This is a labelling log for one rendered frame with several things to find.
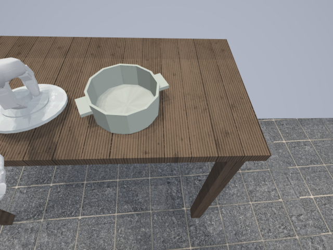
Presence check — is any left robot hand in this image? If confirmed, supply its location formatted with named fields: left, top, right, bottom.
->
left=0, top=58, right=40, bottom=110

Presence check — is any pot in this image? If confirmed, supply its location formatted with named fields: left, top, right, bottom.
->
left=75, top=64, right=169, bottom=134

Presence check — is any table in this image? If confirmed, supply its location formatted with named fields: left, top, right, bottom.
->
left=0, top=36, right=271, bottom=226

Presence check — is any knob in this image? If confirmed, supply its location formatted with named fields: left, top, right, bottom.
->
left=13, top=89, right=33, bottom=104

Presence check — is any lid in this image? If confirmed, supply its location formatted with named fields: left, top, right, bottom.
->
left=0, top=84, right=68, bottom=134

